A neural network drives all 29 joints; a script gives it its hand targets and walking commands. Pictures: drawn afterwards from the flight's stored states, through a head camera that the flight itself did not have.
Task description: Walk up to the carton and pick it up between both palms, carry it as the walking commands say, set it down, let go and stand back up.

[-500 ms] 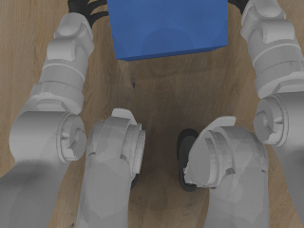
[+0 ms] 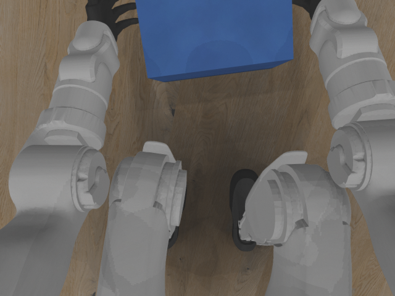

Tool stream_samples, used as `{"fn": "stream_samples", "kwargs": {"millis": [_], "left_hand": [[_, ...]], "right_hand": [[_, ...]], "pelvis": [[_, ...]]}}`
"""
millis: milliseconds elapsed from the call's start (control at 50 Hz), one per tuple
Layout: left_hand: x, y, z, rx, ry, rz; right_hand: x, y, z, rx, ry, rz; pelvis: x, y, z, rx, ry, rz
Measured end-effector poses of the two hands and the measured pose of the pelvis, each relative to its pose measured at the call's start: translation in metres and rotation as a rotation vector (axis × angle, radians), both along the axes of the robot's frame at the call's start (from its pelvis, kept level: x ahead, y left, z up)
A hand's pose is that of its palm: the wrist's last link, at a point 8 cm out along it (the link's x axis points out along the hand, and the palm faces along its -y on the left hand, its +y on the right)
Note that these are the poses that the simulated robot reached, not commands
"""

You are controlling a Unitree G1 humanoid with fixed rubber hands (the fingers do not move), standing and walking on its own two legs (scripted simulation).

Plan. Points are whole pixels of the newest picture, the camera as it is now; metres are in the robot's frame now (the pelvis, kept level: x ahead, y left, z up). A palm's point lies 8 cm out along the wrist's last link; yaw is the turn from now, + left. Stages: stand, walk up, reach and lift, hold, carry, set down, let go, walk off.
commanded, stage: set down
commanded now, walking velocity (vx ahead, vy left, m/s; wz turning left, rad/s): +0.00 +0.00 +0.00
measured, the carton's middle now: (212, 17) +0.54 +0.01 -0.25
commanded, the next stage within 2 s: none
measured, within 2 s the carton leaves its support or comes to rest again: neither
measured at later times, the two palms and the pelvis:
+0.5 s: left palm (86, 29) +0.50 +0.20 -0.16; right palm (338, 12) +0.53 -0.18 -0.18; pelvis -0.01 +0.00 +0.01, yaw +1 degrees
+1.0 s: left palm out of the picture +0.52 +0.20 -0.09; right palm out of the picture +0.55 -0.20 -0.09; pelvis -0.02 +0.00 +0.05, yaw +0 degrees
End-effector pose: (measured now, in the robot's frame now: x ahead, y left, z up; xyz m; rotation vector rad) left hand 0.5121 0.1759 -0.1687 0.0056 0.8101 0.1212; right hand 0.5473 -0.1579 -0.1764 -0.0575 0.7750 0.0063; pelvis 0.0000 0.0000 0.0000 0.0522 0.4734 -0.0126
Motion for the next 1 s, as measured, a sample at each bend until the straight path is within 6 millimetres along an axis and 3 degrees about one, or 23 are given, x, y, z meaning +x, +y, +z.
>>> {"fn": "stream_samples", "kwargs": {"millis": [260, 440, 680, 800, 1000], "left_hand": [[-0.001, 0.002, 0.002, 0.046, -0.020, -0.005], [-0.011, 0.024, 0.003, 0.078, -0.005, 0.058], [-0.003, 0.034, 0.009, 0.070, -0.034, 0.075], [0.010, 0.031, 0.026, 0.076, -0.114, 0.057], [0.011, 0.022, 0.083, 0.083, -0.165, 0.065]], "right_hand": [[-0.008, -0.005, -0.003, -0.016, 0.002, -0.008], [-0.020, -0.024, -0.005, -0.047, 0.026, -0.048], [-0.005, -0.025, 0.009, -0.034, -0.027, -0.053], [0.004, -0.028, 0.024, -0.023, -0.093, -0.086], [0.007, -0.041, 0.088, -0.051, -0.144, -0.079]], "pelvis": [[-0.003, 0.000, 0.004, -0.005, 0.009, 0.004], [-0.011, 0.000, 0.006, -0.007, 0.016, 0.009], [-0.016, 0.000, 0.001, -0.010, 0.014, 0.015], [-0.016, 0.002, 0.009, -0.018, 0.027, 0.020], [-0.017, 0.003, 0.046, -0.012, 0.009, 0.011]]}}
